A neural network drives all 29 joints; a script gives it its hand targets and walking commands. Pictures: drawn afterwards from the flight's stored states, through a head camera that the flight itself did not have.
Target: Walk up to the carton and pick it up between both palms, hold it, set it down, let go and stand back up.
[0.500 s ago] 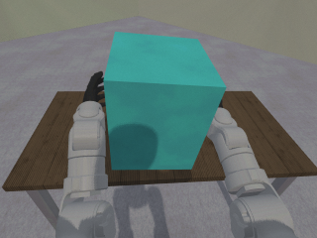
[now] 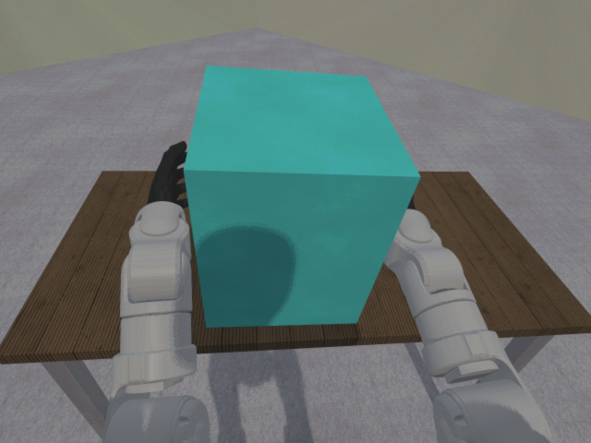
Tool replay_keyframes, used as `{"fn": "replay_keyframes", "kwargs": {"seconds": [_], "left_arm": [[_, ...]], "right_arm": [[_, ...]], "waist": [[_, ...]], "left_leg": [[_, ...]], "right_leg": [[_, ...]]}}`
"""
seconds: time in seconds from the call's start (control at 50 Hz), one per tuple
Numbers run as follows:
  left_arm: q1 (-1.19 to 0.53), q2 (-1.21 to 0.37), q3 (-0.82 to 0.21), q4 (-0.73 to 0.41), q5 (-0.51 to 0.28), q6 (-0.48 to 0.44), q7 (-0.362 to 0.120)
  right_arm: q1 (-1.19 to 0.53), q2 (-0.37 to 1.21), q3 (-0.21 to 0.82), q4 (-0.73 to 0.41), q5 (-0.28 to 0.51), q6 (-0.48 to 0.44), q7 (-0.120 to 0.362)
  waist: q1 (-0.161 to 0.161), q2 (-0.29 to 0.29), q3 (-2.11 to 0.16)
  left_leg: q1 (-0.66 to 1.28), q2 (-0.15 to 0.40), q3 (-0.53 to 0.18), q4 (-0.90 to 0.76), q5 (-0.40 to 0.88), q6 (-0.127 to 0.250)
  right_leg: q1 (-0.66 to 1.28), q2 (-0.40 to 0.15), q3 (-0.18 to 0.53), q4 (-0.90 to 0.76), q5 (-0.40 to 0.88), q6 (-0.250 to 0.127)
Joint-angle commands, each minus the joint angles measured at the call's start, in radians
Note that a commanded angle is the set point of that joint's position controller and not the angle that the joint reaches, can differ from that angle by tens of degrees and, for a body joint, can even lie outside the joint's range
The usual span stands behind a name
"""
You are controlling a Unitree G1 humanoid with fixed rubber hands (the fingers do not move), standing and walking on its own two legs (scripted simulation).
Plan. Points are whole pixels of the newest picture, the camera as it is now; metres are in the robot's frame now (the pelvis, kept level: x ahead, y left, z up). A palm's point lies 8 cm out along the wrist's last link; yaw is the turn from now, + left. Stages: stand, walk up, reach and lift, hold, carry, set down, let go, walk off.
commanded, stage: hold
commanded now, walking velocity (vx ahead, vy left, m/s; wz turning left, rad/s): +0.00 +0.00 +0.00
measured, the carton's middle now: (286, 202) +0.37 +0.01 +0.20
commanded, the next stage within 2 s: none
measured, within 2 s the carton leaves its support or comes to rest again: neither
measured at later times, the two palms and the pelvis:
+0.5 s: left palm (164, 206) +0.36 +0.16 +0.20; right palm (394, 213) +0.36 -0.13 +0.19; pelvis +0.00 +0.00 +0.00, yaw +0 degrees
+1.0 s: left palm (164, 206) +0.36 +0.16 +0.20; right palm (394, 212) +0.36 -0.13 +0.19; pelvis -0.01 +0.00 +0.00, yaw +0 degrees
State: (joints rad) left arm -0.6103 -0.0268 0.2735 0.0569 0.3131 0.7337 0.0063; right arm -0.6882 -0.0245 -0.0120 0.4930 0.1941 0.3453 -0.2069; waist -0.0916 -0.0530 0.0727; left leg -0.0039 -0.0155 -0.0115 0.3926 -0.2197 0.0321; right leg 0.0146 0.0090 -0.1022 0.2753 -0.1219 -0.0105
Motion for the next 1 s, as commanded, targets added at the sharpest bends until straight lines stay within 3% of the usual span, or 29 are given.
{"fn": "replay_keyframes", "kwargs": {"seconds": [0.0,0.42,0.98], "left_arm": [[-0.647,-0.582,-0.522,-0.115,-0.163,-0.039,-0.155],[-0.656,-0.571,-0.491,-0.079,-0.150,-0.032,-0.160],[-0.694,-0.575,-0.483,-0.051,-0.155,-0.050,-0.156]], "right_arm": [[-0.748,0.600,0.387,-0.373,0.083,-0.066,0.072],[-0.758,0.588,0.347,-0.340,0.044,-0.079,0.091],[-0.786,0.603,0.337,-0.308,0.038,-0.091,0.093]], "waist": [[-0.019,0.099,-0.449],[-0.005,0.089,-0.420],[-0.005,0.093,-0.439]], "left_leg": [[0.007,-0.014,0.002,-0.059,0.358,-0.074],[-0.018,-0.007,0.014,-0.090,0.259,-0.059],[-0.029,-0.011,0.013,-0.089,0.249,-0.056]], "right_leg": [[0.209,0.043,0.017,0.006,0.203,0.039],[0.187,0.038,0.013,-0.007,0.104,0.031],[0.189,0.035,0.012,-0.001,0.098,0.034]]}}
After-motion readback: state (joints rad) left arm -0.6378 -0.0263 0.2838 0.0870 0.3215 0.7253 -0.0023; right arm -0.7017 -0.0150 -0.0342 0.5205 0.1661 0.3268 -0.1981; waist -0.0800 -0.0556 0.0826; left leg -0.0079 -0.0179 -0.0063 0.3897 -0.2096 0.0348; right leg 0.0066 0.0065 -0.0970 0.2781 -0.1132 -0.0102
